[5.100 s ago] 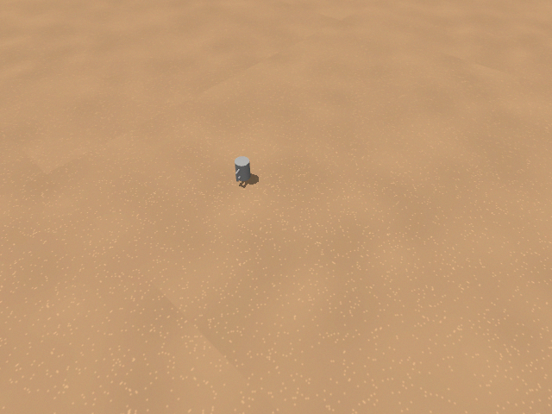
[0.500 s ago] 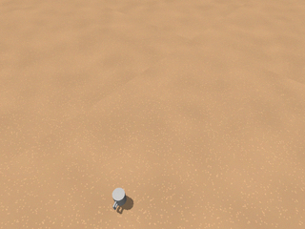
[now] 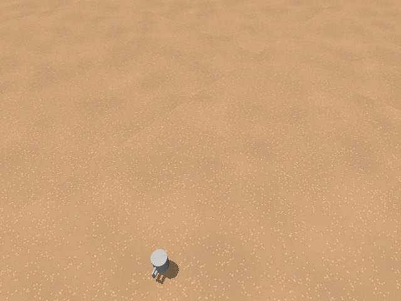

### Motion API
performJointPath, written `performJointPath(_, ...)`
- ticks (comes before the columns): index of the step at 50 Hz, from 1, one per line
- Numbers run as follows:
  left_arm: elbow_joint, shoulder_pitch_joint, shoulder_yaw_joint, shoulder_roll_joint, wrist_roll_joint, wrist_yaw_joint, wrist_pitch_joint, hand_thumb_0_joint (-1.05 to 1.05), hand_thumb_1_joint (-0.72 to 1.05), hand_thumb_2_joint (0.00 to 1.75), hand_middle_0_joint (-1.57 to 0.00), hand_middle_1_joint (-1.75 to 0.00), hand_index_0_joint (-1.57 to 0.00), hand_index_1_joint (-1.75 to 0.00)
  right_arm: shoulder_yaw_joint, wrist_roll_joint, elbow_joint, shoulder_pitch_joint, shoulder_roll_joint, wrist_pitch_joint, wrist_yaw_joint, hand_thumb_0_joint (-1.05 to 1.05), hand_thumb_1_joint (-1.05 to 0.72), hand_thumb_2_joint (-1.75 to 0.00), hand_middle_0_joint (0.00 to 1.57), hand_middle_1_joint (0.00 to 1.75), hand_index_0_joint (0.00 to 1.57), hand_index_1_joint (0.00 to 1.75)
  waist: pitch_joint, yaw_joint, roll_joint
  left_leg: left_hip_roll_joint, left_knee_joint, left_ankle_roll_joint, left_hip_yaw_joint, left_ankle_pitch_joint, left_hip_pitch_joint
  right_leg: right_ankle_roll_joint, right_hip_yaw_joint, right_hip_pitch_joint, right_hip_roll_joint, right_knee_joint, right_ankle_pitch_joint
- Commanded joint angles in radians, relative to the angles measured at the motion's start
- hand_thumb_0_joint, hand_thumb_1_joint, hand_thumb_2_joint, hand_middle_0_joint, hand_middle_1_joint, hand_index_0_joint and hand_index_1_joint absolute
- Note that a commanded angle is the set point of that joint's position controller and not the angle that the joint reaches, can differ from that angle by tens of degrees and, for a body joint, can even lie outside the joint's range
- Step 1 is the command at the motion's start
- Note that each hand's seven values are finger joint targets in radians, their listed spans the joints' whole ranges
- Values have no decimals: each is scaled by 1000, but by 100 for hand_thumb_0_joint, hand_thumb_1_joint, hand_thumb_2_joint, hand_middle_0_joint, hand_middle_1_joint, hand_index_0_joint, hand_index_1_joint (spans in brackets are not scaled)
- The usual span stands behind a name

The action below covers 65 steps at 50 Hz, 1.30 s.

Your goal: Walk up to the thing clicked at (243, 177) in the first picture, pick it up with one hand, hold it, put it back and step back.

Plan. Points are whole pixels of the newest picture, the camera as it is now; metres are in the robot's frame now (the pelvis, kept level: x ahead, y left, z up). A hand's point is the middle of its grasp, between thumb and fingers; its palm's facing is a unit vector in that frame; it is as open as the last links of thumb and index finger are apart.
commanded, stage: stand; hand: left
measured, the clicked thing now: (158, 264) +0.40 +0.21 -0.73
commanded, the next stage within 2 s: none
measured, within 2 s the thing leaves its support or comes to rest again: neither
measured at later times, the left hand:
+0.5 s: hand out of the picture +0.08 +0.25 -0.16, palm faces -0.02 -0.94 -0.34, open 7.3 cm
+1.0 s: hand out of the picture +0.09 +0.24 -0.16, palm faces -0.02 -0.94 -0.33, open 7.3 cm
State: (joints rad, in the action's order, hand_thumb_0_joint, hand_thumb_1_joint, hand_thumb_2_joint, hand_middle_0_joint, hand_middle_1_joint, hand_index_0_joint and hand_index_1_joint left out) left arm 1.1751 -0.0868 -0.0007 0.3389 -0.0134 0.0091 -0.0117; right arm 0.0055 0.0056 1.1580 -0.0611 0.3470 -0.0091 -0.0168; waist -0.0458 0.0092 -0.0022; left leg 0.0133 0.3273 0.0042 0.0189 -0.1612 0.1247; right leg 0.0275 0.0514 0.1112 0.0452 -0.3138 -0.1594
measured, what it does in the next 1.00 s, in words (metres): stands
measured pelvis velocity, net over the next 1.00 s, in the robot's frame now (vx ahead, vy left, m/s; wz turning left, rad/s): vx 0.01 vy -0.01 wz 0.00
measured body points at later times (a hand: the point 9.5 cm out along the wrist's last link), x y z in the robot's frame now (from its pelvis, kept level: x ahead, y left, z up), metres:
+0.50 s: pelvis +0.01 +0.00 +0.00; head +0.02 +0.00 +0.45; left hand +0.08 +0.30 -0.13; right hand +0.08 -0.30 -0.13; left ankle +0.01 +0.12 -0.75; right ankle +0.01 -0.13 -0.75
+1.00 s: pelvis +0.01 -0.01 +0.00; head +0.02 -0.01 +0.45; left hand +0.09 +0.29 -0.13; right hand +0.10 -0.31 -0.13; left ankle +0.01 +0.12 -0.75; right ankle +0.01 -0.13 -0.75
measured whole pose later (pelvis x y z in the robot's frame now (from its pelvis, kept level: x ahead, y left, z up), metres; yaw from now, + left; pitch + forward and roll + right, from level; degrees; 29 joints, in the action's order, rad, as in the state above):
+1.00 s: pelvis +0.01 -0.01 +0.00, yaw +0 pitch -2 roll +0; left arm 1.14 -0.10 0.00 0.35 -0.01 0.01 -0.01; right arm 0.00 0.01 1.14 -0.09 0.36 -0.01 -0.01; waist -0.04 0.01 0.00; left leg 0.02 0.32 0.01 0.01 -0.17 0.10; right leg 0.02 0.06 0.09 0.04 -0.31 -0.18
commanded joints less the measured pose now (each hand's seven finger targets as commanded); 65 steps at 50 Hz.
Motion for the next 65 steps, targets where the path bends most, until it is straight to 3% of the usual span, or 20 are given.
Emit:
performJointPath(1, -60, 38, 42, 223, 4, -16, -22, 0, 90, 90, -20, -30, -20, -30, 31, 2, -56, 47, 210, -22, 20, 0, -90, -90, 20, 30, 20, 30, 80, -6, 24, 123, -65, -14, -100, 126, 1, -30, -93, -24, 103, 48, 88)
performJointPath(5, -64, 41, 43, 222, 1, -15, -18, 0, 90, 90, -20, -30, -20, -30, 30, 1, -62, 50, 213, -21, 20, 0, -90, -90, 20, 30, 20, 30, 72, -7, 12, 125, -73, -15, -106, 61, 12, -32, -92, -17, 101, 51, 40)
performJointPath(25, -80, 36, 41, 227, 4, -14, -17, 0, 90, 90, -20, -30, -20, -30, 26, 2, -60, 19, 219, -22, 21, 0, -90, -90, 20, 30, 20, 30, 80, -10, -8, 124, -63, -15, -102, 104, 1, -34, -91, -25, 104, 52, 63)
performJointPath(37, -84, 28, 39, 224, 5, -16, -19, 0, 90, 90, -20, -30, -20, -30, 25, 1, -63, 17, 217, -23, 24, 0, -90, -90, 20, 30, 20, 30, 94, -10, 9, 128, -44, -16, -94, 196, -25, -36, -89, -41, 111, 47, 155)
performJointPath(49, -88, 24, 40, 222, 2, -16, -16, 0, 90, 90, -20, -30, -20, -30, 25, 2, -73, 18, 217, -22, 26, 0, -90, -90, 20, 30, 20, 30, 73, -7, 16, 127, -58, -14, -91, 153, -13, -36, -89, -41, 109, 54, 123)
performJointPath(54, -85, 14, 39, 223, 2, -15, -16, 0, 90, 90, -20, -30, -20, -30, 27, 0, -71, 21, 218, -20, 23, 0, -90, -90, 20, 30, 20, 30, 56, -6, 6, 124, -72, -14, -99, 98, -15, -34, -85, -9, 101, 64, 56)
performJointPath(65, -91, 12, 41, 226, 3, -16, -19, 0, 90, 90, -20, -30, -20, -30, 27, 3, -73, 7, 216, -21, 23, 0, -90, -90, 20, 30, 20, 30, 77, -6, -1, 128, -60, -18, -99, 136, -24, -36, -87, -31, 106, 52, 98)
